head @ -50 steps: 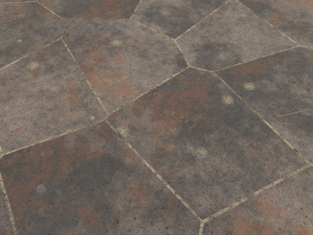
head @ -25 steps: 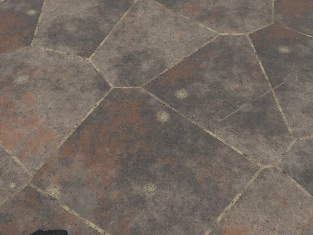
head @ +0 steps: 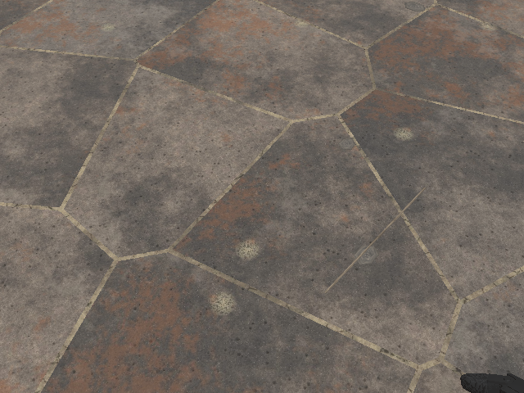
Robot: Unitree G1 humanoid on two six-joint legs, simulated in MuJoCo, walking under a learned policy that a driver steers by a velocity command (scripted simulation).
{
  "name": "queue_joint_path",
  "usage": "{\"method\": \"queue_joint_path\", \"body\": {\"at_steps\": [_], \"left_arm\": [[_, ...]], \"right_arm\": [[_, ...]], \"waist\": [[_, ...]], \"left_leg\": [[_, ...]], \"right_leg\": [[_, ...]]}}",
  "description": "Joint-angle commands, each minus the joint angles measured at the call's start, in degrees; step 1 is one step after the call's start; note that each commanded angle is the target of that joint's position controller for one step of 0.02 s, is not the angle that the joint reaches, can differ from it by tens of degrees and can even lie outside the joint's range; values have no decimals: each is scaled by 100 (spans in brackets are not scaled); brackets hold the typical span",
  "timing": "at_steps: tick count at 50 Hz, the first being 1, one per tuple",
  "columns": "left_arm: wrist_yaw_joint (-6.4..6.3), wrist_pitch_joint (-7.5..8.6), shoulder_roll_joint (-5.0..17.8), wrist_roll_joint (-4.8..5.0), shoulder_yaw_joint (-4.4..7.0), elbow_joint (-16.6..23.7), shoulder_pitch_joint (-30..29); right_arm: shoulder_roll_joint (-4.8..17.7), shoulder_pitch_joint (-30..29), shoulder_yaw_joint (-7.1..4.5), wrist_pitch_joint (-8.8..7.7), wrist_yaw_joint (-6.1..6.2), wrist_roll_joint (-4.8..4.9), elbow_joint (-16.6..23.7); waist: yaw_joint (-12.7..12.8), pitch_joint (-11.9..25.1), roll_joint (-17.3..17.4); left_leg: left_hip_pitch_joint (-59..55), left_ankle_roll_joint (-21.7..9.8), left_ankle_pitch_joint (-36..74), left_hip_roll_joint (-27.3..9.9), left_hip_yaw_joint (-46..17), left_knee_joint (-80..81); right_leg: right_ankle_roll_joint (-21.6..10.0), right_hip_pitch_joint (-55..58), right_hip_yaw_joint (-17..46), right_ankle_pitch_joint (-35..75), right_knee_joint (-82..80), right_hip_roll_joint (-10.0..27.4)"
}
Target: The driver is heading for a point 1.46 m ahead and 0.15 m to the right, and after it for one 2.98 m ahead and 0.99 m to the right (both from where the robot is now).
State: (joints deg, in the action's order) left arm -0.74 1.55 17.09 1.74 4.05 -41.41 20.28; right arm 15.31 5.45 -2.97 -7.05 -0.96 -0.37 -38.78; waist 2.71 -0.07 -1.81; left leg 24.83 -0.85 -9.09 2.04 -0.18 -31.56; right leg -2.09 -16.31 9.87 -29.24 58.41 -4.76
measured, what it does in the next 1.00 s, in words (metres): walks ahead, turning right: right foot, then left foot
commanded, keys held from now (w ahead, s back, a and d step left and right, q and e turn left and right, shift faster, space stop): w+e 0.34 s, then w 0.64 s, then no key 0.02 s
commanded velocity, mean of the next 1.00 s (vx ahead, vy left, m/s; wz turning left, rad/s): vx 0.50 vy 0.00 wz -0.34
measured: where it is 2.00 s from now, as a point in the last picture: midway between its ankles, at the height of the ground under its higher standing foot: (349, 315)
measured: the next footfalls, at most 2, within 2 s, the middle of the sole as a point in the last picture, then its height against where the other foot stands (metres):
right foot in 0.44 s outside the picture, level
left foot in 0.98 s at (312, 301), level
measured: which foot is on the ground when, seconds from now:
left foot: down 0.00-0.44, up 0.46-0.96, down 0.98-1.00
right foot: up 0.00-0.42, down 0.44-1.00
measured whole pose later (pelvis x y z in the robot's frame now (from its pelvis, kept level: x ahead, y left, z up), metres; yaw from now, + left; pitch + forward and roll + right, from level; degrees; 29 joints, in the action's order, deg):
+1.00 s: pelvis +0.54 -0.13 -0.01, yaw -19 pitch +3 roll -1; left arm -0.6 2.1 17.4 0.5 3.9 -47.8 22.7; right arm 15.1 2.6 -1.7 -5.6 -2.9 0.1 -42.2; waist 3.3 -0.9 0.6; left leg 29.3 -3.2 -2.3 -0.6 1.8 -29.6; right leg -1.5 2.5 0.5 -27.3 24.8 -1.3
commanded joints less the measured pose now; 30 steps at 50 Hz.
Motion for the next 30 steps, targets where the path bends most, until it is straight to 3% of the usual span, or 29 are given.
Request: {"method": "queue_joint_path", "body": {"at_steps": [1, 2, 4, 8, 13, 16, 18, 20, 21, 22, 23, 24, 25, 26, 27, 28, 30], "left_arm": [[1, 86, 784, -44, 153, 631, -369], [25, 80, 713, -71, 171, 691, -508], [81, 19, 497, 2, 156, 707, -426], [93, -46, 290, -47, 93, 853, -753], [248, 34, 157, -46, 18, 973, -1467], [353, 48, 124, -25, -8, 1145, -1927], [401, 45, 173, -26, 10, 1256, -2062], [399, 33, 335, -77, 103, 1263, -1781], [377, 20, 517, -97, 217, 1118, -1169], [304, 2, 796, -84, 385, 824, -204], [178, -46, 1309, -84, 519, 640, 672], [196, 26, 1700, -84, 480, 727, 400], [244, 94, 1153, -88, 354, 734, 491], [260, 154, 980, -109, 281, 663, 216], [258, 183, 819, -93, 219, 653, -158], [260, 201, 649, -138, 163, 673, -477], [247, 268, 487, -194, 107, 687, -698]], "right_arm": [[735, 969, -249, 84, 59, -13, 116], [626, 827, -212, 99, 66, -35, 69], [542, 727, -185, 65, 75, -36, -5], [795, 812, -277, 18, 86, -14, -233], [992, 909, -312, 114, 127, 21, -434], [1143, 1147, -350, 192, 132, 93, -583], [1236, 1249, -381, 256, 123, 168, -668], [1404, 1260, -420, 311, 133, 234, -720], [1450, 1208, -420, 346, 145, 254, -739], [1305, 1237, -350, 351, 163, 235, -756], [869, 1339, -172, 307, 156, -2, -614], [364, 1900, 19, 160, 73, -23, -433], [995, 1232, -128, 43, 13, 229, -461], [1057, 765, -148, -7, -5, 354, -276], [968, 652, -121, -22, 40, 258, -307], [964, 657, -147, 2, 68, 138, -355], [857, 986, -151, 137, 53, 119, -474]], "waist": [[-647, 363, 596], [-548, 108, 611], [-387, 4, 858], [-387, -102, 644], [-635, -242, 547], [-782, -410, 532], [-749, -463, 560], [-454, -200, 720], [-45, 157, 718], [440, 656, 574], [657, 1319, -365], [-13, 2103, -1355], [451, 2088, -524], [392, 1180, -492], [156, 730, -96], [-56, 455, -89], [-348, 414, -205]], "left_leg": [[-2733, -914, -1304, -2061, -2684, 1548], [-2293, -909, -709, -1885, -2218, 1675], [-1824, -875, -166, -1651, -1477, 1953], [-1870, -1051, 716, -1742, -699, 2231], [-2126, -838, 1251, -1587, 314, 2224], [-2452, -748, 1324, -1710, 591, 2168], [-2718, -690, 1888, -1839, 700, 1973], [-2893, -625, 3767, -1877, 859, 1294], [-2827, -537, 4532, -1783, 1011, 486], [-2208, -377, 4437, -1577, 1185, -655], [-604, -131, 1674, -1260, 1224, -2576], [1255, 122, -2595, -216, 360, -4268], [1751, 83, -2360, -407, -423, -4724], [2100, 2, -1881, -621, -307, -4600], [1893, -28, -1376, -884, -288, -4175], [1569, -1, -1077, -1024, -279, -3809], [1038, 60, -710, -1137, -326, -3507]], "right_leg": [[131, -2835, -173, 657, 1550, 706], [141, -2718, -167, 902, 1316, 855], [143, -2374, -301, 1113, 1055, 1029], [287, -2682, -374, 1675, 390, 1136], [239, -2424, -746, 2968, -1164, 1071], [106, -2289, -1016, 2927, -1791, 988], [-63, -2131, -1150, 2491, -2067, 878], [-319, -1408, -1407, 1865, -2251, 513], [-489, -539, -1526, 1903, -2522, 276], [-678, 971, -1509, 2367, -2820, 99], [-1028, 2831, 95, 2811, -2646, 1247], [-2033, 3963, 3248, 1680, -3537, 2544], [-1891, 3777, 3254, 1272, -3970, 2554], [-1648, 3071, 2302, 1689, -4018, 2342], [-1438, 2235, 1602, 2251, -4049, 2075], [-1331, 1553, 1115, 2799, -4164, 1863], [-1323, 954, 715, 3188, -4514, 1683]]}}
Keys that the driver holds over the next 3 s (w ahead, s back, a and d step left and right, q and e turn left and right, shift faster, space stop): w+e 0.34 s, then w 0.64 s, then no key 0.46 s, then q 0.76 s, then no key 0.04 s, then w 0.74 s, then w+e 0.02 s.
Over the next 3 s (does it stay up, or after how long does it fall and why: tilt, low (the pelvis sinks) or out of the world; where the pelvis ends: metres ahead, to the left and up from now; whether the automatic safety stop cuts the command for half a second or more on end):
stays up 0.95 -0.06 0.02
